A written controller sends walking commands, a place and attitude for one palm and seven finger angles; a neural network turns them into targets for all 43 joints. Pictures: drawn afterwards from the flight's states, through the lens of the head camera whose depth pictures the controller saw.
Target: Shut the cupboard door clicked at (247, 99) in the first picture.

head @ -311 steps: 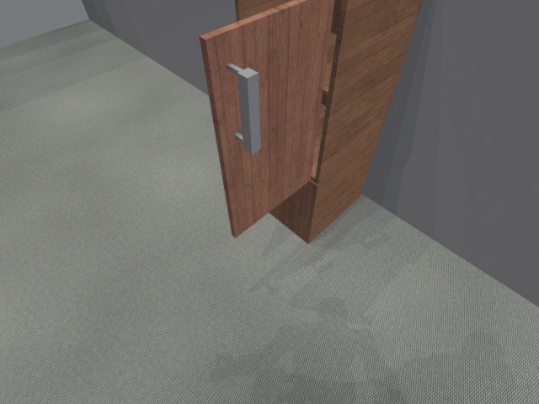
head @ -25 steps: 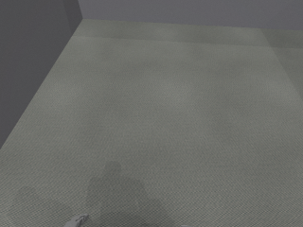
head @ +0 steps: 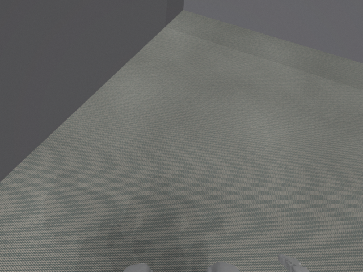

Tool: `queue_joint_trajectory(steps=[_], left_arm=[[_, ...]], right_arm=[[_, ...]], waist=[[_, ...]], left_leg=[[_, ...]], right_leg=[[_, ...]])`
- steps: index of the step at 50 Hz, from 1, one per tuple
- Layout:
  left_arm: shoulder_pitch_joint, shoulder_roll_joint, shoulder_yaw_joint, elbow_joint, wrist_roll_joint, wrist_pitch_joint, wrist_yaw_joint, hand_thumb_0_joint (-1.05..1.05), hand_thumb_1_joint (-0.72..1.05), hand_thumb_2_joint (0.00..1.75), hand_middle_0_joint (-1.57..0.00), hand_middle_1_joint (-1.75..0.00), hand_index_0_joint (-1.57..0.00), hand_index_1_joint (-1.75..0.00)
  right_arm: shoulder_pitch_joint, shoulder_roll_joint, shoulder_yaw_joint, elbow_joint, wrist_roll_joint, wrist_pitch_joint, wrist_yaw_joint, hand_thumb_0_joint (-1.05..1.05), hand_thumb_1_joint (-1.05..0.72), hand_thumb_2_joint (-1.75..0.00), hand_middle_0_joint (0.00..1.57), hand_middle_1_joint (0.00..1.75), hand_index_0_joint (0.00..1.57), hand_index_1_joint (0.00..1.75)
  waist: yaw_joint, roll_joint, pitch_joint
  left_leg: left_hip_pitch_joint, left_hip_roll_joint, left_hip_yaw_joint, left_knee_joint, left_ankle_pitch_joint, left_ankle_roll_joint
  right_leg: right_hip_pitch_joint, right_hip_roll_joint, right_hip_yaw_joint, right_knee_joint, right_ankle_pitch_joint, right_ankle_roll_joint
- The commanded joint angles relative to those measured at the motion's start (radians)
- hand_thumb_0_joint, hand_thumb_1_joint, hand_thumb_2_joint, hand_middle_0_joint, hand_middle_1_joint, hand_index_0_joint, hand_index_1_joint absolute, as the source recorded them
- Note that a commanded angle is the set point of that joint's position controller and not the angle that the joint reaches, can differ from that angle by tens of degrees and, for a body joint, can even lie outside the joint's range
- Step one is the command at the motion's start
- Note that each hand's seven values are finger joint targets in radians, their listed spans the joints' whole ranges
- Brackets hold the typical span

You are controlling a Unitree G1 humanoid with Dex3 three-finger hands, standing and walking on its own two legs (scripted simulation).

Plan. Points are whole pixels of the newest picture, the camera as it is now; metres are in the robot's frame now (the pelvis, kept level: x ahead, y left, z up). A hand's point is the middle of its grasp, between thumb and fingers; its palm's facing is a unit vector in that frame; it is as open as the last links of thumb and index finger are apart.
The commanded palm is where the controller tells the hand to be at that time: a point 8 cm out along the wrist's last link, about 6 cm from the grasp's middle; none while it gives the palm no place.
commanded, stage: walk to a spot facing it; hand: left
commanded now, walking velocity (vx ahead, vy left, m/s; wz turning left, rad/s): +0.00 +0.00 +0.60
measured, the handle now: out of the picture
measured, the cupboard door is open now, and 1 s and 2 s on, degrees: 90 90 90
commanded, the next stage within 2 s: none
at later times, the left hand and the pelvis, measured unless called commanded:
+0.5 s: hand out of the picture +0.03 +0.14 -0.15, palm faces +0.31 -0.92 -0.23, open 7.3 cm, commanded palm none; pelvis +0.04 -0.06 +0.02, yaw +19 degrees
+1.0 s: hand out of the picture +0.06 +0.17 -0.14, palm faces +0.54 -0.79 -0.29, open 7.4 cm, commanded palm none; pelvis +0.07 -0.07 +0.00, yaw +36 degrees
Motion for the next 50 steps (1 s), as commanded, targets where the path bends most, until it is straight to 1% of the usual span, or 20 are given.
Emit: queue_joint_trajectory(steps=[1,5,9,10,11,12,14,17,24,27,28,29,30,35,42,46,47,48,49,50], left_arm=[[-0.026,0.044,0.009,-0.111,-0.004,-0.033,-0.007,0.00,0.90,0.90,-0.20,-0.30,-0.20,-0.30],[-0.025,0.036,0.003,-0.125,-0.009,-0.036,-0.006,0.00,0.90,0.90,-0.20,-0.30,-0.20,-0.30],[0.102,0.067,0.015,-0.108,-0.010,-0.055,0.000,0.00,0.90,0.90,-0.20,-0.30,-0.20,-0.30],[0.142,0.136,0.030,-0.102,0.003,-0.069,0.009,0.00,0.90,0.90,-0.20,-0.30,-0.20,-0.30],[0.136,0.227,0.044,-0.110,0.012,-0.074,0.016,0.00,0.90,0.90,-0.20,-0.30,-0.20,-0.30],[0.113,0.207,0.033,-0.117,0.002,-0.075,0.022,0.00,0.90,0.90,-0.20,-0.30,-0.20,-0.30],[0.007,0.122,0.019,-0.144,-0.002,-0.072,0.026,0.00,0.90,0.90,-0.20,-0.30,-0.20,-0.30],[0.022,0.087,0.004,-0.139,-0.003,-0.077,0.024,0.00,0.90,0.90,-0.20,-0.30,-0.20,-0.30],[0.110,0.136,0.029,-0.094,0.006,-0.077,0.020,0.00,0.90,0.90,-0.20,-0.30,-0.20,-0.30],[0.058,0.141,0.034,-0.103,-0.011,-0.073,0.012,0.00,0.90,0.90,-0.20,-0.30,-0.20,-0.30],[0.049,0.101,0.027,-0.128,-0.017,-0.067,0.006,0.00,0.90,0.90,-0.20,-0.30,-0.20,-0.30],[-0.013,0.034,0.001,-0.172,-0.020,-0.063,0.002,0.00,0.90,0.90,-0.20,-0.30,-0.20,-0.30],[-0.065,0.062,0.004,-0.190,-0.013,-0.046,0.008,0.00,0.90,0.90,-0.20,-0.30,-0.20,-0.30],[-0.036,0.054,0.013,-0.126,-0.005,-0.031,-0.004,0.00,0.90,0.90,-0.20,-0.30,-0.20,-0.30],[-0.090,0.036,0.002,-0.152,-0.013,-0.034,-0.001,0.00,0.90,0.90,-0.20,-0.30,-0.20,-0.30],[0.001,0.047,0.008,-0.135,-0.020,-0.049,0.003,0.00,0.90,0.90,-0.20,-0.30,-0.20,-0.30],[0.049,0.079,0.016,-0.124,-0.018,-0.058,0.008,0.00,0.90,0.90,-0.20,-0.30,-0.20,-0.30],[0.089,0.164,0.037,-0.116,-0.003,-0.072,0.019,0.00,0.90,0.90,-0.20,-0.30,-0.20,-0.30],[0.092,0.231,0.044,-0.124,0.004,-0.072,0.023,0.00,0.90,0.90,-0.20,-0.30,-0.20,-0.30],[0.062,0.196,0.032,-0.126,-0.003,-0.071,0.029,0.00,0.90,0.90,-0.20,-0.30,-0.20,-0.30]], right_arm=[[0.060,-0.199,-0.044,-0.036,0.001,-0.009,-0.019,0.00,-0.90,-0.90,0.20,0.30,0.20,0.30],[0.049,-0.217,-0.057,-0.040,-0.002,0.001,-0.012,0.00,-0.90,-0.90,0.20,0.30,0.20,0.30],[-0.026,-0.197,-0.059,-0.066,0.010,0.014,-0.006,0.00,-0.90,-0.90,0.20,0.30,0.20,0.30],[-0.028,-0.134,-0.052,-0.082,0.020,0.016,-0.001,0.00,-0.90,-0.90,0.20,0.30,0.20,0.30],[-0.028,-0.073,-0.042,-0.105,0.021,0.013,0.004,0.00,-0.90,-0.90,0.20,0.30,0.20,0.30],[-0.028,-0.123,-0.049,-0.096,0.015,0.018,0.007,0.00,-0.90,-0.90,0.20,0.30,0.20,0.30],[0.002,-0.090,-0.053,-0.064,0.012,0.034,0.016,0.00,-0.90,-0.90,0.20,0.30,0.20,0.30],[-0.014,-0.063,-0.033,-0.051,0.015,0.038,0.025,0.00,-0.90,-0.90,0.20,0.30,0.20,0.30],[-0.062,-0.024,-0.013,-0.064,0.021,0.019,0.030,0.00,-0.90,-0.90,0.20,0.30,0.20,0.30],[0.058,-0.082,-0.025,-0.035,0.015,0.009,0.023,0.00,-0.90,-0.90,0.20,0.30,0.20,0.30],[0.128,-0.173,-0.048,-0.022,0.006,0.001,0.016,0.00,-0.90,-0.90,0.20,0.30,0.20,0.30],[0.196,-0.264,-0.073,-0.013,0.006,0.002,0.006,0.00,-0.90,-0.90,0.20,0.30,0.20,0.30],[0.225,-0.276,-0.072,0.009,0.006,0.010,-0.002,0.00,-0.90,-0.90,0.20,0.30,0.20,0.30],[0.074,-0.174,-0.043,-0.027,0.007,-0.010,-0.025,0.00,-0.90,-0.90,0.20,0.30,0.20,0.30],[0.102,-0.197,-0.055,-0.012,-0.001,-0.002,-0.019,0.00,-0.90,-0.90,0.20,0.30,0.20,0.30],[0.043,-0.194,-0.063,-0.032,0.007,0.008,-0.015,0.00,-0.90,-0.90,0.20,0.30,0.20,0.30],[0.026,-0.173,-0.060,-0.043,0.015,0.008,-0.013,0.00,-0.90,-0.90,0.20,0.30,0.20,0.30],[0.038,-0.106,-0.052,-0.058,0.026,0.007,-0.006,0.00,-0.90,-0.90,0.20,0.30,0.20,0.30],[0.032,-0.087,-0.050,-0.079,0.023,0.008,-0.003,0.00,-0.90,-0.90,0.20,0.30,0.20,0.30],[0.033,-0.115,-0.053,-0.069,0.015,0.016,0.001,0.00,-0.90,-0.90,0.20,0.30,0.20,0.30]], waist=[[-0.022,0.209,-0.131],[-0.026,0.213,-0.149],[0.043,0.179,-0.148],[0.066,-0.032,-0.157],[0.072,-0.318,-0.143],[0.059,-0.236,-0.134],[-0.003,-0.191,-0.110],[-0.001,-0.181,-0.103],[0.052,-0.168,-0.159],[-0.028,-0.077,-0.190],[-0.066,0.133,-0.240],[-0.107,0.377,-0.236],[-0.113,0.254,-0.232],[-0.022,0.218,-0.150],[-0.034,0.213,-0.136],[0.013,0.229,-0.156],[0.043,0.163,-0.166],[0.057,-0.093,-0.195],[0.067,-0.271,-0.180],[0.046,-0.183,-0.143]], left_leg=[[0.182,0.239,-0.284,-0.292,0.321,0.114],[0.151,0.217,-0.305,-0.273,0.277,0.116],[-0.021,0.143,-0.304,-0.169,0.175,0.059],[-0.152,0.035,-0.210,0.007,-0.004,-0.008],[-0.262,-0.093,-0.070,0.300,-0.317,-0.076],[-0.231,-0.024,-0.132,0.498,-0.336,-0.060],[-0.228,0.004,-0.115,0.607,-0.208,-0.074],[-0.199,0.017,-0.050,0.480,-0.158,-0.100],[-0.060,-0.011,0.047,0.056,-0.150,-0.081],[0.196,-0.008,0.038,-0.187,0.112,-0.052],[0.383,0.162,-0.182,-0.228,0.335,0.025],[0.461,0.401,-0.488,-0.256,0.721,0.172],[0.412,0.429,-0.463,-0.244,0.690,0.234],[0.255,0.223,-0.297,-0.283,0.468,0.118],[0.213,0.201,-0.357,-0.267,0.435,0.129],[0.092,0.150,-0.383,-0.197,0.397,0.086],[-0.003,0.109,-0.367,-0.136,0.292,0.045],[-0.178,-0.009,-0.233,0.048,0.015,-0.029],[-0.230,-0.092,-0.106,0.318,-0.339,-0.079],[-0.214,-0.027,-0.146,0.492,-0.329,-0.065]], right_leg=[[-0.076,0.016,0.045,-0.064,0.073,0.007],[0.046,0.062,0.015,-0.281,0.057,-0.002],[0.314,0.082,0.004,-0.628,0.249,-0.014],[0.425,-0.096,0.185,-0.823,0.230,-0.057],[0.414,-0.364,0.462,-0.899,0.347,-0.180],[0.317,-0.396,0.415,-0.868,0.412,-0.237],[0.279,-0.270,0.247,-0.825,0.477,-0.202],[0.347,-0.203,0.043,-0.759,0.745,-0.176],[0.477,-0.244,-0.017,-0.647,0.889,-0.176],[0.323,-0.224,-0.096,-0.480,0.775,-0.099],[0.114,-0.141,-0.139,-0.291,0.472,-0.033],[-0.128,-0.015,-0.099,-0.060,-0.150,0.022],[-0.148,-0.020,0.026,0.041,-0.156,0.003],[-0.113,-0.001,0.070,0.036,0.108,0.011],[0.024,0.063,0.041,-0.280,0.064,0.005],[0.258,0.105,0.018,-0.566,0.196,-0.012],[0.395,0.063,0.052,-0.718,0.292,-0.019],[0.551,-0.168,0.269,-0.840,0.340,-0.084],[0.476,-0.397,0.443,-0.865,0.482,-0.208],[0.368,-0.396,0.368,-0.839,0.509,-0.253]])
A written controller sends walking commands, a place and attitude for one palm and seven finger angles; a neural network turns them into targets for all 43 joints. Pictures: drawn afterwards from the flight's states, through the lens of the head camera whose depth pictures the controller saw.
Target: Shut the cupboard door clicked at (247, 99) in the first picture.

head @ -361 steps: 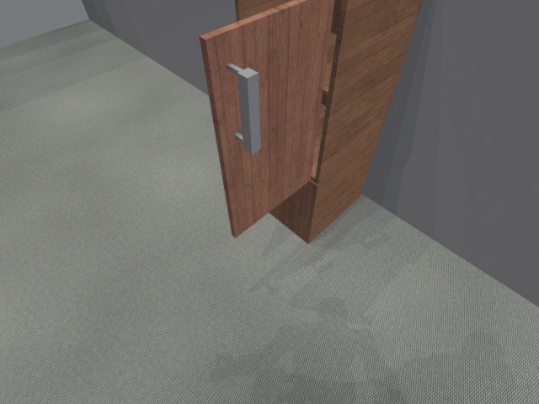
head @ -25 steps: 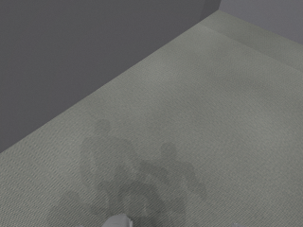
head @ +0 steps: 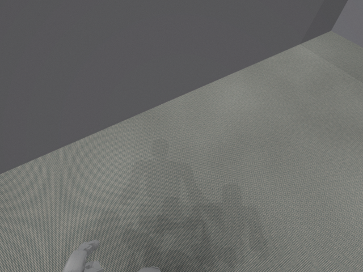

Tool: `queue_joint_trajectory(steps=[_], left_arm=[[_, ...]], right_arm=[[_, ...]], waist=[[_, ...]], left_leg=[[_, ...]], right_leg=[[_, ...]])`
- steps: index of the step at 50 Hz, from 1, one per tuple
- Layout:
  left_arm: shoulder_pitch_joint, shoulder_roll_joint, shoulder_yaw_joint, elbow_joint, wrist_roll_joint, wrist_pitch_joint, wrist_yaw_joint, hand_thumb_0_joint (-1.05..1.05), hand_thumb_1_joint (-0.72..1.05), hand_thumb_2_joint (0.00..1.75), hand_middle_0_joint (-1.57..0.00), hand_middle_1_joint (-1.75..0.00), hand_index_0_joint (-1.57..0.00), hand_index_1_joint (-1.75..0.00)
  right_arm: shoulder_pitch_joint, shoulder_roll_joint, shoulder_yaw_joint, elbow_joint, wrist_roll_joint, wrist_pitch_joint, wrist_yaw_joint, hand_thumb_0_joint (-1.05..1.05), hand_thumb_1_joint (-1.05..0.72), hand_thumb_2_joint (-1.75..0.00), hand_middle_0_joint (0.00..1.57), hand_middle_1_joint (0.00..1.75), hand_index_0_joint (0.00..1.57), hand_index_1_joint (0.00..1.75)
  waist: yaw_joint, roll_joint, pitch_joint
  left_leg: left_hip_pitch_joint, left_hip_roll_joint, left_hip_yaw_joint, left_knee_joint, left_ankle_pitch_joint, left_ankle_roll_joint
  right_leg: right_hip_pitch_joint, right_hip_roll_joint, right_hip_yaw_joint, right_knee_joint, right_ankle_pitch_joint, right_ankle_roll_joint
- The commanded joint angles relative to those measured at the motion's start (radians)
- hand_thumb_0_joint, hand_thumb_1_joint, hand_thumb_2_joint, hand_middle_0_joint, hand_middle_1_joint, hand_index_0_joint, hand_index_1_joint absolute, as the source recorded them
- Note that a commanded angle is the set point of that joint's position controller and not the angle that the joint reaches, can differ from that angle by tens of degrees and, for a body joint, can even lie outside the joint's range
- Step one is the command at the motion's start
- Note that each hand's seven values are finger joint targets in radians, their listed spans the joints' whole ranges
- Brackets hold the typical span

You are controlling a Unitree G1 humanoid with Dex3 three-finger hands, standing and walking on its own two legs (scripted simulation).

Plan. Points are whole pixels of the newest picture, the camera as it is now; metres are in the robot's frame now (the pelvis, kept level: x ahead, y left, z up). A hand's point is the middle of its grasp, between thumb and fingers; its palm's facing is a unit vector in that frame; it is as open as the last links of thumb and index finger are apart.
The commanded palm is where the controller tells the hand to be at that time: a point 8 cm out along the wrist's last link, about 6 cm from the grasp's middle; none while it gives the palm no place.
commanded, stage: walk to a spot facing it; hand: left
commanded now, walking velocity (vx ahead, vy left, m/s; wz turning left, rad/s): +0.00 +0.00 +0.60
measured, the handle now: out of the picture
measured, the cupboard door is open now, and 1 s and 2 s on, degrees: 90 90 90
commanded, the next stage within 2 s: none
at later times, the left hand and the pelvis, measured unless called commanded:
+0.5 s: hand out of the picture +0.00 +0.24 -0.17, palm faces +0.33 -0.91 -0.25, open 7.4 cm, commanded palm none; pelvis +0.01 +0.01 +0.00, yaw +19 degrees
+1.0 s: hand out of the picture +0.00 +0.17 -0.15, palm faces +0.58 -0.78 -0.24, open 7.3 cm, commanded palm none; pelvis +0.05 -0.03 +0.01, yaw +38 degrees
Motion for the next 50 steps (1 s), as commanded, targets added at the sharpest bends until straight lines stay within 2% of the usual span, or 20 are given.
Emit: queue_joint_trajectory(steps=[1,4,11,14,15,16,17,18,21,23,30,34,35,36,37,38,39,42,47,50], left_arm=[[0.076,0.177,0.041,-0.047,0.001,-0.023,0.033,0.00,0.90,0.90,-0.20,-0.30,-0.20,-0.30],[0.042,0.132,0.027,-0.057,-0.004,-0.022,0.028,0.00,0.90,0.90,-0.20,-0.30,-0.20,-0.30],[0.171,0.195,0.050,-0.011,0.007,-0.025,0.024,0.00,0.90,0.90,-0.20,-0.30,-0.20,-0.30],[0.145,0.199,0.055,-0.009,0.001,-0.024,0.016,0.00,0.90,0.90,-0.20,-0.30,-0.20,-0.30],[0.128,0.193,0.054,-0.019,-0.008,-0.021,0.012,0.00,0.90,0.90,-0.20,-0.30,-0.20,-0.30],[0.119,0.132,0.045,-0.050,-0.015,-0.015,0.005,0.00,0.90,0.90,-0.20,-0.30,-0.20,-0.30],[0.050,0.085,0.024,-0.092,-0.015,-0.008,0.006,0.00,0.90,0.90,-0.20,-0.30,-0.20,-0.30],[0.027,0.116,0.028,-0.102,-0.008,0.006,0.012,0.00,0.90,0.90,-0.20,-0.30,-0.20,-0.30],[0.021,0.105,0.037,-0.052,-0.002,0.018,0.007,0.00,0.90,0.90,-0.20,-0.30,-0.20,-0.30],[0.057,0.103,0.039,-0.035,-0.001,0.025,0.000,0.00,0.90,0.90,-0.20,-0.30,-0.20,-0.30],[0.024,0.088,0.033,-0.056,-0.003,0.018,-0.001,0.00,0.90,0.90,-0.20,-0.30,-0.20,-0.30],[0.121,0.102,0.037,-0.041,-0.010,0.000,0.005,0.00,0.90,0.90,-0.20,-0.30,-0.20,-0.30],[0.165,0.129,0.045,-0.033,-0.010,-0.010,0.011,0.00,0.90,0.90,-0.20,-0.30,-0.20,-0.30],[0.197,0.214,0.066,-0.029,0.006,-0.021,0.021,0.00,0.90,0.90,-0.20,-0.30,-0.20,-0.30],[0.181,0.269,0.068,-0.037,0.010,-0.021,0.025,0.00,0.90,0.90,-0.20,-0.30,-0.20,-0.30],[0.148,0.234,0.055,-0.044,0.003,-0.020,0.029,0.00,0.90,0.90,-0.20,-0.30,-0.20,-0.30],[0.080,0.172,0.048,-0.059,0.003,-0.022,0.035,0.00,0.90,0.90,-0.20,-0.30,-0.20,-0.30],[0.065,0.131,0.030,-0.058,-0.002,-0.024,0.027,0.00,0.90,0.90,-0.20,-0.30,-0.20,-0.30],[0.169,0.177,0.048,-0.021,0.006,-0.026,0.025,0.00,0.90,0.90,-0.20,-0.30,-0.20,-0.30],[0.177,0.196,0.059,-0.007,0.007,-0.023,0.021,0.00,0.90,0.90,-0.20,-0.30,-0.20,-0.30]], right_arm=[[-0.049,-0.118,-0.036,-0.107,0.000,-0.015,0.008,0.00,-0.90,-0.90,0.20,0.30,0.20,0.30],[-0.051,-0.084,-0.024,-0.086,0.002,-0.002,0.021,0.00,-0.90,-0.90,0.20,0.30,0.20,0.30],[-0.146,-0.047,0.004,-0.111,0.007,-0.019,0.032,0.00,-0.90,-0.90,0.20,0.30,0.20,0.30],[-0.078,-0.075,-0.003,-0.103,0.004,-0.027,0.028,0.00,-0.90,-0.90,0.20,0.30,0.20,0.30],[-0.008,-0.113,-0.014,-0.087,-0.001,-0.033,0.025,0.00,-0.90,-0.90,0.20,0.30,0.20,0.30],[0.073,-0.224,-0.042,-0.074,-0.010,-0.044,0.017,0.00,-0.90,-0.90,0.20,0.30,0.20,0.30],[0.143,-0.300,-0.060,-0.061,-0.004,-0.039,0.003,0.00,-0.90,-0.90,0.20,0.30,0.20,0.30],[0.144,-0.294,-0.055,-0.049,-0.004,-0.035,-0.002,0.00,-0.90,-0.90,0.20,0.30,0.20,0.30],[-0.008,-0.215,-0.036,-0.091,-0.008,-0.044,-0.021,0.00,-0.90,-0.90,0.20,0.30,0.20,0.30],[-0.049,-0.200,-0.026,-0.100,-0.008,-0.046,-0.020,0.00,-0.90,-0.90,0.20,0.30,0.20,0.30],[-0.032,-0.211,-0.040,-0.089,-0.014,-0.037,-0.011,0.00,-0.90,-0.90,0.20,0.30,0.20,0.30],[-0.080,-0.205,-0.046,-0.107,-0.005,-0.031,-0.009,0.00,-0.90,-0.90,0.20,0.30,0.20,0.30],[-0.095,-0.175,-0.044,-0.117,0.002,-0.029,-0.007,0.00,-0.90,-0.90,0.20,0.30,0.20,0.30],[-0.085,-0.111,-0.035,-0.133,0.012,-0.030,-0.001,0.00,-0.90,-0.90,0.20,0.30,0.20,0.30],[-0.090,-0.096,-0.031,-0.149,0.008,-0.032,0.001,0.00,-0.90,-0.90,0.20,0.30,0.20,0.30],[-0.086,-0.129,-0.036,-0.138,0.000,-0.027,0.007,0.00,-0.90,-0.90,0.20,0.30,0.20,0.30],[-0.069,-0.117,-0.041,-0.124,-0.001,-0.016,0.010,0.00,-0.90,-0.90,0.20,0.30,0.20,0.30],[-0.077,-0.083,-0.024,-0.095,-0.001,-0.005,0.022,0.00,-0.90,-0.90,0.20,0.30,0.20,0.30],[-0.150,-0.040,-0.001,-0.111,0.006,-0.016,0.032,0.00,-0.90,-0.90,0.20,0.30,0.20,0.30],[-0.134,-0.048,0.002,-0.113,0.007,-0.026,0.030,0.00,-0.90,-0.90,0.20,0.30,0.20,0.30]], waist=[[0.037,-0.239,-0.095],[0.015,-0.270,-0.078],[0.080,-0.227,-0.125],[0.032,-0.220,-0.149],[-0.015,-0.144,-0.188],[-0.058,0.136,-0.247],[-0.092,0.281,-0.260],[-0.080,0.163,-0.248],[-0.018,0.149,-0.139],[0.012,0.120,-0.104],[0.001,0.133,-0.103],[0.049,0.147,-0.150],[0.075,0.077,-0.166],[0.092,-0.174,-0.168],[0.094,-0.359,-0.147],[0.072,-0.254,-0.115],[0.031,-0.228,-0.092],[0.022,-0.259,-0.072],[0.077,-0.221,-0.122],[0.070,-0.243,-0.130]], left_leg=[[-0.223,0.051,0.043,0.548,-0.175,-0.017],[-0.225,0.072,0.120,0.521,-0.084,-0.048],[-0.087,0.047,0.235,0.083,-0.082,-0.034],[0.089,0.023,0.256,-0.109,0.076,-0.012],[0.243,0.050,0.223,-0.205,0.227,0.011],[0.435,0.290,-0.098,-0.233,0.519,0.123],[0.457,0.465,-0.316,-0.264,0.871,0.266],[0.418,0.477,-0.256,-0.254,0.761,0.295],[0.221,0.322,-0.159,-0.307,0.457,0.204],[0.163,0.273,-0.127,-0.334,0.350,0.174],[0.134,0.242,-0.187,-0.336,0.232,0.177],[0.057,0.195,-0.199,-0.232,0.341,0.142],[-0.028,0.150,-0.184,-0.168,0.270,0.103],[-0.216,0.030,-0.050,0.029,0.029,0.029],[-0.265,-0.043,0.079,0.302,-0.254,-0.019],[-0.237,0.019,0.038,0.468,-0.231,-0.007],[-0.233,0.042,0.035,0.526,-0.167,-0.011],[-0.223,0.061,0.116,0.503,-0.085,-0.045],[-0.125,0.044,0.214,0.161,-0.080,-0.043],[-0.033,0.026,0.249,-0.007,-0.033,-0.024]], right_leg=[[0.146,-0.383,0.234,-0.274,0.294,-0.185],[0.183,-0.279,0.024,-0.221,0.520,-0.137],[0.301,-0.318,-0.049,-0.101,0.717,-0.133],[0.214,-0.299,-0.110,0.014,0.658,-0.077],[0.113,-0.287,-0.142,0.135,0.573,-0.037],[-0.140,-0.164,-0.178,0.367,0.104,0.034],[-0.299,-0.075,-0.096,0.569,-0.384,0.062],[-0.311,-0.096,0.008,0.640,-0.358,0.043],[-0.288,-0.096,0.046,0.627,-0.161,0.047],[-0.246,-0.075,0.030,0.575,-0.107,0.047],[-0.138,-0.013,0.002,0.283,-0.127,0.040],[0.090,0.028,-0.011,-0.004,-0.004,0.028],[0.223,-0.011,0.022,-0.161,0.065,0.020],[0.355,-0.244,0.256,-0.301,0.028,-0.046],[0.275,-0.462,0.430,-0.334,0.145,-0.165],[0.167,-0.451,0.346,-0.308,0.183,-0.200],[0.134,-0.391,0.255,-0.297,0.214,-0.186],[0.180,-0.278,0.034,-0.218,0.511,-0.144],[0.298,-0.298,-0.038,-0.131,0.674,-0.132],[0.284,-0.313,-0.067,-0.059,0.697,-0.114]])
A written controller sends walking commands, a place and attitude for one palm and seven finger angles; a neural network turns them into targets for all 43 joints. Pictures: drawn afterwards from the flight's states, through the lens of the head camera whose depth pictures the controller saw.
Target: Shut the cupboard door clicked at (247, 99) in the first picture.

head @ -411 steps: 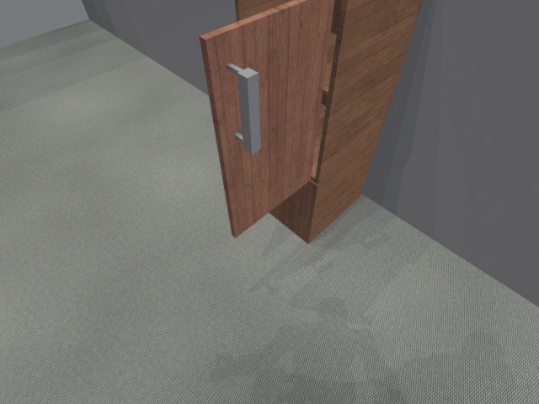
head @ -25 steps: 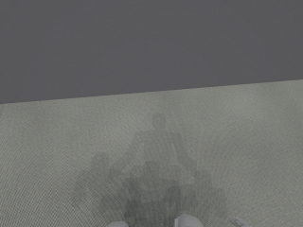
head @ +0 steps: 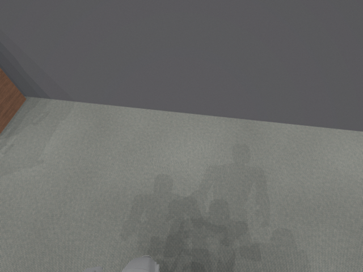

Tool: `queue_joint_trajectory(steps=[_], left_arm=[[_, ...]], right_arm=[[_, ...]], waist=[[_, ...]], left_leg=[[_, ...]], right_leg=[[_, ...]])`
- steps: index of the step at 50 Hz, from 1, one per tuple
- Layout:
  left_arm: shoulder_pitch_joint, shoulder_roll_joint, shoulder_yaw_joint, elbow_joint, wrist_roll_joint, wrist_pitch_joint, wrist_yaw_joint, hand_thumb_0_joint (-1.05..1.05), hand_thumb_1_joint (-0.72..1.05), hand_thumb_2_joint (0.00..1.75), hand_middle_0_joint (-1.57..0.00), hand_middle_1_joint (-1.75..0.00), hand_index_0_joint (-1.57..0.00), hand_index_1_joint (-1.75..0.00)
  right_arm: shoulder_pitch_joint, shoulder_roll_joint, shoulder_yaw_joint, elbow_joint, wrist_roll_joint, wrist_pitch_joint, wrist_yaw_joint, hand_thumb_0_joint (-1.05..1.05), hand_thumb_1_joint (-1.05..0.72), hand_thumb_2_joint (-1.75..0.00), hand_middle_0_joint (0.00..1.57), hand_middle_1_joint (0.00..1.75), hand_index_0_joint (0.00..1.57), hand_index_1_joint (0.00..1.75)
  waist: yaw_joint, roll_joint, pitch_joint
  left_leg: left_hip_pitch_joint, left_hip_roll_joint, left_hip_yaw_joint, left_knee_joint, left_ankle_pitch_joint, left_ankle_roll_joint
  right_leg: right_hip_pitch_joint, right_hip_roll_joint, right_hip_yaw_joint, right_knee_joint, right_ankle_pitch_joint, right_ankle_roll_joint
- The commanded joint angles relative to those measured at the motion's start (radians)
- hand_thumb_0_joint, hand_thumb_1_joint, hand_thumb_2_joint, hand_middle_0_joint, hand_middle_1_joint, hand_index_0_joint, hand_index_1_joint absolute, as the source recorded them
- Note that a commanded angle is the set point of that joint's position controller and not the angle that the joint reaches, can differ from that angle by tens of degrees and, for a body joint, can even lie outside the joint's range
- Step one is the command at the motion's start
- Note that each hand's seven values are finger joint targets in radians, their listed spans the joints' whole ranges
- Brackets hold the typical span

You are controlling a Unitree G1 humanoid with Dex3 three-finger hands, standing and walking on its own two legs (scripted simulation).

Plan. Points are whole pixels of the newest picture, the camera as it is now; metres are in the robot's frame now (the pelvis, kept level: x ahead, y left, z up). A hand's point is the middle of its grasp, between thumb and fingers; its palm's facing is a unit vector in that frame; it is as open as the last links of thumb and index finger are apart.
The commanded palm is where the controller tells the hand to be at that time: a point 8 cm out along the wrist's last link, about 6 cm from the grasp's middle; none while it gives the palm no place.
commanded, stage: walk to a spot facing it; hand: left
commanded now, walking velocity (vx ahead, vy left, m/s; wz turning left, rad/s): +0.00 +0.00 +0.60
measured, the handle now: out of the picture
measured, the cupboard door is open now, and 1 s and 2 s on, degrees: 90 90 90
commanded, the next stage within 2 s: none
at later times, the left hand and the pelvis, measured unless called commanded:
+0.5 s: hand out of the picture +0.10 +0.21 -0.15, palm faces +0.29 -0.92 -0.27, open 7.4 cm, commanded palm none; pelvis +0.06 -0.02 -0.01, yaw +18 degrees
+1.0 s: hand out of the picture +0.10 +0.27 -0.19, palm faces +0.60 -0.78 -0.18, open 7.4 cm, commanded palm none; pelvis +0.20 +0.11 -0.01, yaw +34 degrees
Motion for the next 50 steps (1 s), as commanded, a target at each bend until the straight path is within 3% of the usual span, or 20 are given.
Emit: queue_joint_trajectory(steps=[1,3,4,5,9,17,19,20,21,22,24,28,36,38,40,41,42,44,47,50], left_arm=[[0.072,0.245,0.076,-0.037,-0.006,-0.013,0.011,0.00,0.90,0.90,-0.20,-0.30,-0.20,-0.30],[0.036,0.218,0.072,-0.058,-0.021,-0.010,0.003,0.00,0.90,0.90,-0.20,-0.30,-0.20,-0.30],[0.003,0.140,0.049,-0.101,-0.028,-0.007,-0.004,0.00,0.90,0.90,-0.20,-0.30,-0.20,-0.30],[-0.068,0.146,0.043,-0.126,-0.021,0.010,0.004,0.00,0.90,0.90,-0.20,-0.30,-0.20,-0.30],[-0.077,0.150,0.055,-0.087,-0.005,0.018,-0.017,0.00,0.90,0.90,-0.20,-0.30,-0.20,-0.30],[-0.077,0.133,0.053,-0.081,-0.009,-0.007,-0.043,0.00,0.90,0.90,-0.20,-0.30,-0.20,-0.30],[0.034,0.149,0.059,-0.047,-0.007,-0.018,-0.044,0.00,0.90,0.90,-0.20,-0.30,-0.20,-0.30],[0.122,0.183,0.075,-0.024,-0.003,-0.026,-0.039,0.00,0.90,0.90,-0.20,-0.30,-0.20,-0.30],[0.216,0.276,0.098,-0.005,0.011,-0.037,-0.024,0.00,0.90,0.90,-0.20,-0.30,-0.20,-0.30],[0.221,0.319,0.097,-0.013,0.001,-0.035,-0.010,0.00,0.90,0.90,-0.20,-0.30,-0.20,-0.30],[0.078,0.249,0.086,-0.046,-0.005,-0.044,-0.004,0.00,0.90,0.90,-0.20,-0.30,-0.20,-0.30],[0.085,0.148,0.050,-0.007,-0.010,-0.078,-0.009,0.00,0.90,0.90,-0.20,-0.30,-0.20,-0.30],[0.231,0.173,0.051,0.090,0.001,-0.088,-0.009,0.00,0.90,0.90,-0.20,-0.30,-0.20,-0.30],[0.212,0.189,0.055,0.091,0.000,-0.087,-0.012,0.00,0.90,0.90,-0.20,-0.30,-0.20,-0.30],[0.160,0.206,0.055,0.087,-0.009,-0.086,-0.017,0.00,0.90,0.90,-0.20,-0.30,-0.20,-0.30],[0.154,0.172,0.049,0.066,-0.015,-0.085,-0.029,0.00,0.90,0.90,-0.20,-0.30,-0.20,-0.30],[0.130,0.101,0.035,0.011,-0.025,-0.082,-0.043,0.00,0.90,0.90,-0.20,-0.30,-0.20,-0.30],[-0.035,0.127,0.040,-0.044,-0.024,-0.072,-0.030,0.00,0.90,0.90,-0.20,-0.30,-0.20,-0.30],[0.075,0.082,0.037,0.049,-0.001,-0.042,-0.033,0.00,0.90,0.90,-0.20,-0.30,-0.20,-0.30],[0.114,0.066,0.034,0.069,0.003,-0.027,-0.042,0.00,0.90,0.90,-0.20,-0.30,-0.20,-0.30]], right_arm=[[-0.041,-0.051,0.003,-0.104,0.002,-0.048,0.001,0.00,-0.90,-0.90,0.20,0.30,0.20,0.30],[0.084,-0.141,-0.023,-0.073,-0.007,-0.059,-0.007,0.00,-0.90,-0.90,0.20,0.30,0.20,0.30],[0.169,-0.248,-0.052,-0.067,-0.011,-0.066,-0.014,0.00,-0.90,-0.90,0.20,0.30,0.20,0.30],[0.219,-0.283,-0.056,-0.040,-0.006,-0.056,-0.027,0.00,-0.90,-0.90,0.20,0.30,0.20,0.30],[0.052,-0.188,-0.023,-0.086,-0.018,-0.073,-0.044,0.00,-0.90,-0.90,0.20,0.30,0.20,0.30],[0.042,-0.204,-0.036,-0.075,-0.021,-0.084,-0.033,0.00,-0.90,-0.90,0.20,0.30,0.20,0.30],[-0.007,-0.197,-0.037,-0.080,-0.013,-0.080,-0.029,0.00,-0.90,-0.90,0.20,0.30,0.20,0.30],[-0.041,-0.160,-0.033,-0.093,-0.008,-0.080,-0.029,0.00,-0.90,-0.90,0.20,0.30,0.20,0.30],[-0.057,-0.077,-0.013,-0.117,0.004,-0.085,-0.023,0.00,-0.90,-0.90,0.20,0.30,0.20,0.30],[-0.113,-0.081,-0.010,-0.150,-0.003,-0.090,-0.014,0.00,-0.90,-0.90,0.20,0.30,0.20,0.30],[-0.074,-0.101,-0.025,-0.136,-0.016,-0.078,0.002,0.00,-0.90,-0.90,0.20,0.30,0.20,0.30],[-0.066,-0.045,-0.010,-0.091,-0.015,-0.067,0.025,0.00,-0.90,-0.90,0.20,0.30,0.20,0.30],[-0.200,0.008,0.032,-0.120,-0.011,-0.089,0.042,0.00,-0.90,-0.90,0.20,0.30,0.20,0.30],[-0.142,-0.001,0.030,-0.108,-0.012,-0.100,0.033,0.00,-0.90,-0.90,0.20,0.30,0.20,0.30],[0.088,-0.060,0.011,-0.047,-0.021,-0.108,0.016,0.00,-0.90,-0.90,0.20,0.30,0.20,0.30],[0.244,-0.156,-0.014,-0.012,-0.029,-0.111,0.001,0.00,-0.90,-0.90,0.20,0.30,0.20,0.30],[0.364,-0.279,-0.044,0.011,-0.029,-0.123,-0.015,0.00,-0.90,-0.90,0.20,0.30,0.20,0.30],[0.323,-0.273,-0.045,0.014,-0.005,-0.116,-0.042,0.00,-0.90,-0.90,0.20,0.30,0.20,0.30],[0.113,-0.124,0.004,-0.028,-0.007,-0.145,-0.048,0.00,-0.90,-0.90,0.20,0.30,0.20,0.30],[0.113,-0.089,0.015,0.001,-0.007,-0.162,-0.048,0.00,-0.90,-0.90,0.20,0.30,0.20,0.30]], waist=[[0.039,-0.178,-0.172],[-0.042,0.006,-0.244],[-0.086,0.318,-0.285],[-0.103,0.257,-0.297],[-0.022,0.253,-0.141],[-0.004,0.170,-0.116],[0.052,0.138,-0.135],[0.103,0.062,-0.145],[0.157,-0.230,-0.158],[0.168,-0.324,-0.115],[0.063,-0.157,-0.049],[0.034,-0.138,-0.042],[0.088,-0.138,-0.083],[0.051,-0.154,-0.099],[-0.074,-0.117,-0.195],[-0.150,0.022,-0.305],[-0.182,0.301,-0.397],[-0.148,0.057,-0.298],[-0.014,0.189,-0.105],[0.029,0.160,-0.105]], left_leg=[[0.084,-0.033,0.068,-0.254,0.104,0.024],[0.381,0.071,-0.058,-0.390,0.432,0.085],[0.534,0.359,-0.450,-0.415,0.834,0.234],[0.500,0.419,-0.485,-0.417,0.938,0.323],[0.239,0.249,-0.375,-0.535,0.181,0.222],[0.150,0.185,-0.398,-0.560,-0.054,0.218],[0.020,0.140,-0.369,-0.483,-0.112,0.184],[-0.130,0.064,-0.307,-0.359,-0.154,0.144],[-0.364,-0.059,-0.141,-0.058,-0.186,0.080],[-0.397,-0.041,-0.102,0.212,-0.185,0.059],[-0.354,0.055,-0.135,0.373,-0.009,0.057],[-0.313,0.079,-0.064,0.314,0.172,0.019],[-0.225,0.041,0.071,-0.110,0.164,0.054],[-0.082,-0.006,0.116,-0.172,0.121,0.087],[0.272,-0.064,0.154,-0.284,0.193,0.124],[0.567,0.063,-0.019,-0.300,0.193,0.183],[0.764,0.392,-0.537,-0.407,0.337,0.312],[0.630,0.428,-0.532,-0.501,0.411,0.342],[0.236,0.290,-0.289,-0.594,0.281,0.239],[0.209,0.232,-0.191,-0.621,0.341,0.235]], right_leg=[[0.142,-0.198,0.056,0.040,0.720,-0.072],[-0.079,-0.150,-0.007,0.288,0.500,0.009],[-0.368,0.002,-0.008,0.537,-0.224,0.079],[-0.410,0.018,0.123,0.655,-0.349,0.064],[-0.403,0.011,0.184,0.641,-0.112,0.052],[-0.201,0.087,0.112,0.199,-0.088,0.050],[0.023,0.122,0.084,0.041,0.003,0.050],[0.211,0.083,0.129,-0.085,-0.035,0.041],[0.374,-0.178,0.429,-0.269,-0.309,-0.032],[0.250,-0.378,0.688,-0.410,-0.470,-0.118],[0.077,-0.350,0.560,-0.417,-0.457,-0.117],[0.119,-0.205,0.152,-0.341,0.130,-0.064],[0.313,-0.227,-0.033,-0.218,0.595,-0.069],[0.270,-0.237,-0.058,-0.131,0.778,-0.068],[0.119,-0.202,-0.129,0.150,0.841,-0.029],[-0.109,-0.156,-0.126,0.421,0.576,0.008],[-0.450,0.021,-0.066,0.760,-0.187,0.061],[-0.557,-0.013,0.135,0.944,-0.133,0.028],[-0.438,-0.066,0.171,0.811,0.020,0.043],[-0.392,-0.045,0.157,0.661,0.083,0.047]])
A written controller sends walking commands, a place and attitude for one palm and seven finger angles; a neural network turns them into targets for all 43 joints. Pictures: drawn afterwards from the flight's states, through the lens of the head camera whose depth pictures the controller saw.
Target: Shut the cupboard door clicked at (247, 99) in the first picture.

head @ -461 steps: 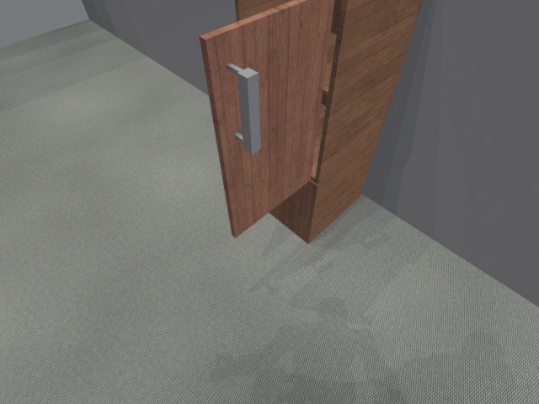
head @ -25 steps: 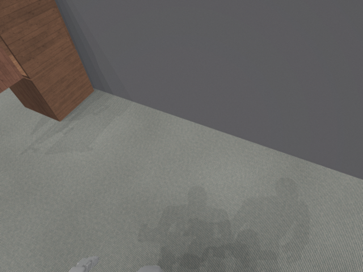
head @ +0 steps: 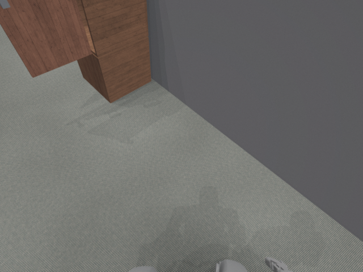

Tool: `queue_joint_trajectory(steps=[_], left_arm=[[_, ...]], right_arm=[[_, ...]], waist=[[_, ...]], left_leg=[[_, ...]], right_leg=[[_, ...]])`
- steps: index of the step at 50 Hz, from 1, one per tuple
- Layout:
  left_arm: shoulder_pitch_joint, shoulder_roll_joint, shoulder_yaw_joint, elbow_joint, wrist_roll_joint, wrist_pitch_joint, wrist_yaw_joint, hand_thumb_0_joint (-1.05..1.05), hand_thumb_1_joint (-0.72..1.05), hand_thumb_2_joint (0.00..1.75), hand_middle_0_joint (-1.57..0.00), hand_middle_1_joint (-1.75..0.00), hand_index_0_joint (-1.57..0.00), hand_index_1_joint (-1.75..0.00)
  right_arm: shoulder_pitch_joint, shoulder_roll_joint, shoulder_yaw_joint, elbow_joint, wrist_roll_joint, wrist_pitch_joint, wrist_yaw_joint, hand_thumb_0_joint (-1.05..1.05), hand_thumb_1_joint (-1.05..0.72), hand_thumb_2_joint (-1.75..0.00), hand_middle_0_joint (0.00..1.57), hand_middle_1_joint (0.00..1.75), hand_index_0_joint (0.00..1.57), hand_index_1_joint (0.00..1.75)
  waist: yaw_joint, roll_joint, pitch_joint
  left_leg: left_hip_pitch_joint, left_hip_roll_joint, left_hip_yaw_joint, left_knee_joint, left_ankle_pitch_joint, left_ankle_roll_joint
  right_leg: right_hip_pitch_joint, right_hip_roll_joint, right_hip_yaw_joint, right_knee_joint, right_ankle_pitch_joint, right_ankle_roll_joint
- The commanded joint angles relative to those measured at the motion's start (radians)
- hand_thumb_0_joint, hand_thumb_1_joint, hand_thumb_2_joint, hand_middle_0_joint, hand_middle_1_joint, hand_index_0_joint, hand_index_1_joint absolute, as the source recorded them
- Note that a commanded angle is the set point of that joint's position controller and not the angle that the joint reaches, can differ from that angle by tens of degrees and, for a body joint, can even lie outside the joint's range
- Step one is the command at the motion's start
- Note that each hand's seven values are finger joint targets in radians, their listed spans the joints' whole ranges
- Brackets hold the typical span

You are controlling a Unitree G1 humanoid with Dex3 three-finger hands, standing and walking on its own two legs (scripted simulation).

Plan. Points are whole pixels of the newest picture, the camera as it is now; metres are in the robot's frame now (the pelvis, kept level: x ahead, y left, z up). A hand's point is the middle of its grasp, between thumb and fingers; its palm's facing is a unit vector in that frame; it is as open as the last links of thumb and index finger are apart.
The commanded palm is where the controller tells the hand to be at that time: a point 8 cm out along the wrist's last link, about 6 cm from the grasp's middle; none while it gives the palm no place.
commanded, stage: walk to a spot facing it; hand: left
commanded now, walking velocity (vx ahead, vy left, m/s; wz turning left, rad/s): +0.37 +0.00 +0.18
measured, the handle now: out of the picture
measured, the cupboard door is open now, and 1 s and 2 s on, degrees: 90 90 90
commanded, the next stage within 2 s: turn to face it in 1.12 s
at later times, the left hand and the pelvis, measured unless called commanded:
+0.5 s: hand (148, 193) +0.33 +0.12 -0.15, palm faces +0.04 -0.99 -0.16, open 7.4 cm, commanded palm none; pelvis +0.23 -0.05 +0.01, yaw +5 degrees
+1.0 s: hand (121, 176) +0.38 +0.22 -0.18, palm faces +0.27 -0.96 -0.11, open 7.4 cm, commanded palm none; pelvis +0.44 +0.06 +0.01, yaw +12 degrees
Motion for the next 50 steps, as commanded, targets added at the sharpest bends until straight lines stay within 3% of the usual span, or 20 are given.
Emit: queue_joint_trajectory(steps=[1,7,13,16,17,18,19,20,22,25,35,37,39,40,41,42,43,44,47,50], left_arm=[[0.026,0.031,0.007,-0.077,-0.001,-0.018,-0.006,0.00,0.90,0.90,-0.20,-0.30,-0.20,-0.30],[-0.155,0.024,0.001,-0.136,-0.004,-0.020,-0.012,0.00,0.90,0.90,-0.20,-0.30,-0.20,-0.30],[-0.283,0.033,-0.009,-0.177,-0.008,-0.035,-0.014,0.00,0.90,0.90,-0.20,-0.30,-0.20,-0.30],[-0.169,0.056,0.002,-0.145,-0.007,-0.049,-0.013,0.00,0.90,0.90,-0.20,-0.30,-0.20,-0.30],[-0.018,0.095,0.018,-0.096,-0.004,-0.061,-0.007,0.00,0.90,0.90,-0.20,-0.30,-0.20,-0.30],[0.169,0.182,0.044,-0.042,0.004,-0.072,0.005,0.00,0.90,0.90,-0.20,-0.30,-0.20,-0.30],[0.234,0.244,0.054,-0.020,-0.007,-0.065,0.012,0.00,0.90,0.90,-0.20,-0.30,-0.20,-0.30],[0.191,0.212,0.047,-0.032,-0.019,-0.060,0.018,0.00,0.90,0.90,-0.20,-0.30,-0.20,-0.30],[0.058,0.102,0.016,-0.050,-0.021,-0.069,0.024,0.00,0.90,0.90,-0.20,-0.30,-0.20,-0.30],[0.032,0.027,-0.008,-0.039,-0.018,-0.090,0.024,0.00,0.90,0.90,-0.20,-0.30,-0.20,-0.30],[0.127,0.073,-0.008,0.056,-0.008,-0.099,0.030,0.00,0.90,0.90,-0.20,-0.30,-0.20,-0.30],[0.126,0.099,-0.003,0.060,-0.006,-0.094,0.030,0.00,0.90,0.90,-0.20,-0.30,-0.20,-0.30],[0.109,0.110,0.002,0.064,-0.008,-0.091,0.028,0.00,0.90,0.90,-0.20,-0.30,-0.20,-0.30],[0.105,0.103,-0.001,0.054,-0.013,-0.087,0.024,0.00,0.90,0.90,-0.20,-0.30,-0.20,-0.30],[0.150,0.052,-0.007,0.026,-0.022,-0.083,0.013,0.00,0.90,0.90,-0.20,-0.30,-0.20,-0.30],[0.105,0.042,-0.016,-0.019,-0.023,-0.084,0.009,0.00,0.90,0.90,-0.20,-0.30,-0.20,-0.30],[0.036,0.060,-0.009,-0.032,-0.021,-0.082,0.016,0.00,0.90,0.90,-0.20,-0.30,-0.20,-0.30],[-0.017,0.052,-0.009,-0.039,-0.022,-0.078,0.019,0.00,0.90,0.90,-0.20,-0.30,-0.20,-0.30],[0.058,-0.004,-0.007,0.009,-0.003,-0.046,0.006,0.00,0.90,0.90,-0.20,-0.30,-0.20,-0.30],[0.085,-0.013,-0.001,0.017,-0.005,-0.024,0.004,0.00,0.90,0.90,-0.20,-0.30,-0.20,-0.30]], right_arm=[[0.148,-0.148,-0.036,0.019,0.007,-0.026,-0.015,0.00,-0.90,-0.90,0.20,0.30,0.20,0.30],[0.236,-0.123,-0.035,0.071,0.007,-0.028,-0.014,0.00,-0.90,-0.90,0.20,0.30,0.20,0.30],[0.332,-0.131,-0.030,0.126,-0.006,-0.024,-0.018,0.00,-0.90,-0.90,0.20,0.30,0.20,0.30],[0.337,-0.132,-0.028,0.145,-0.004,-0.019,-0.020,0.00,-0.90,-0.90,0.20,0.30,0.20,0.30],[0.322,-0.125,-0.028,0.145,0.005,-0.022,-0.018,0.00,-0.90,-0.90,0.20,0.30,0.20,0.30],[0.319,-0.097,-0.026,0.122,0.019,-0.027,-0.011,0.00,-0.90,-0.90,0.20,0.30,0.20,0.30],[0.349,-0.071,-0.024,0.100,0.025,-0.022,-0.014,0.00,-0.90,-0.90,0.20,0.30,0.20,0.30],[0.272,-0.103,-0.030,0.095,0.019,-0.018,-0.009,0.00,-0.90,-0.90,0.20,0.30,0.20,0.30],[0.183,-0.061,-0.033,0.094,0.011,-0.005,-0.002,0.00,-0.90,-0.90,0.20,0.30,0.20,0.30],[0.244,0.000,-0.027,0.121,0.002,0.030,0.012,0.00,-0.90,-0.90,0.20,0.30,0.20,0.30],[-0.022,0.004,-0.025,0.024,0.004,0.028,0.054,0.00,-0.90,-0.90,0.20,0.30,0.20,0.30],[-0.027,-0.017,-0.028,0.017,0.002,0.022,0.054,0.00,-0.90,-0.90,0.20,0.30,0.20,0.30],[0.096,-0.050,-0.038,0.053,-0.006,0.013,0.044,0.00,-0.90,-0.90,0.20,0.30,0.20,0.30],[0.249,-0.106,-0.051,0.094,-0.012,0.011,0.035,0.00,-0.90,-0.90,0.20,0.30,0.20,0.30],[0.388,-0.226,-0.079,0.117,-0.024,0.004,0.019,0.00,-0.90,-0.90,0.20,0.30,0.20,0.30],[0.459,-0.279,-0.086,0.126,-0.009,0.005,-0.001,0.00,-0.90,-0.90,0.20,0.30,0.20,0.30],[0.395,-0.279,-0.085,0.121,0.000,0.010,-0.012,0.00,-0.90,-0.90,0.20,0.30,0.20,0.30],[0.326,-0.238,-0.077,0.099,0.002,0.004,-0.018,0.00,-0.90,-0.90,0.20,0.30,0.20,0.30],[0.199,-0.124,-0.039,0.071,0.003,-0.025,-0.021,0.00,-0.90,-0.90,0.20,0.30,0.20,0.30],[0.211,-0.093,-0.029,0.088,0.009,-0.037,-0.023,0.00,-0.90,-0.90,0.20,0.30,0.20,0.30]], waist=[[-0.027,0.135,-0.091],[-0.058,0.096,-0.023],[-0.096,0.137,-0.021],[-0.034,0.105,-0.076],[0.035,0.054,-0.154],[0.096,-0.102,-0.283],[0.081,-0.234,-0.332],[0.089,-0.105,-0.227],[0.016,-0.059,-0.071],[-0.049,-0.080,-0.054],[-0.010,-0.089,0.000],[-0.024,-0.093,0.005],[-0.096,-0.060,-0.040],[-0.164,0.033,-0.126],[-0.200,0.264,-0.263],[-0.209,0.327,-0.316],[-0.183,0.214,-0.254],[-0.154,0.095,-0.189],[-0.054,0.133,-0.063],[-0.025,0.170,-0.079]], left_leg=[[0.120,0.273,-0.236,-0.361,0.162,0.093],[0.184,0.257,-0.217,-0.420,0.170,0.097],[0.288,0.270,-0.209,-0.335,0.356,0.089],[0.252,0.233,-0.175,-0.165,0.463,0.053],[0.138,0.189,-0.152,0.025,0.489,0.022],[-0.110,0.083,-0.053,0.302,0.258,-0.028],[-0.289,-0.004,-0.058,0.596,-0.336,-0.060],[-0.345,0.068,-0.133,0.695,-0.297,-0.048],[-0.331,0.132,-0.154,0.684,-0.117,-0.061],[-0.258,0.147,-0.119,0.581,-0.013,-0.087],[-0.262,0.114,-0.010,0.148,0.061,-0.078],[-0.195,0.091,0.009,0.094,0.022,-0.059],[0.054,0.029,0.057,0.011,0.032,-0.033],[0.279,0.045,0.017,-0.022,0.017,-0.009],[0.511,0.292,-0.361,-0.119,-0.073,0.079],[0.591,0.437,-0.633,-0.259,0.017,0.155],[0.521,0.459,-0.615,-0.277,0.072,0.169],[0.392,0.436,-0.562,-0.283,0.114,0.154],[0.145,0.326,-0.287,-0.350,0.160,0.064],[0.170,0.283,-0.178,-0.377,0.264,0.041]], right_leg=[[-0.085,-0.016,0.039,-0.138,0.106,0.000],[-0.118,0.005,0.019,-0.403,0.240,-0.002],[-0.031,0.065,-0.026,-0.622,0.164,-0.039],[0.224,0.120,-0.061,-0.756,0.173,-0.068],[0.485,0.094,-0.008,-0.773,0.209,-0.097],[0.796,-0.126,0.244,-0.802,0.247,-0.173],[0.871,-0.352,0.505,-0.921,0.290,-0.266],[0.745,-0.329,0.461,-0.971,0.199,-0.273],[0.485,-0.235,0.265,-1.022,0.265,-0.193],[0.360,-0.158,0.043,-1.074,0.332,-0.154],[0.472,-0.169,-0.072,-1.076,0.408,-0.169],[0.477,-0.181,-0.083,-1.034,0.445,-0.164],[0.392,-0.147,-0.148,-0.847,0.595,-0.135],[0.291,-0.108,-0.185,-0.618,0.565,-0.108],[0.050,0.024,-0.212,-0.291,0.193,-0.053],[-0.114,0.113,-0.099,-0.030,-0.196,-0.046],[-0.168,0.070,0.007,0.088,-0.167,-0.067],[-0.193,0.042,0.023,0.146,-0.103,-0.065],[-0.106,-0.005,0.060,0.022,0.058,-0.049],[-0.103,0.020,0.055,-0.067,0.130,-0.039]])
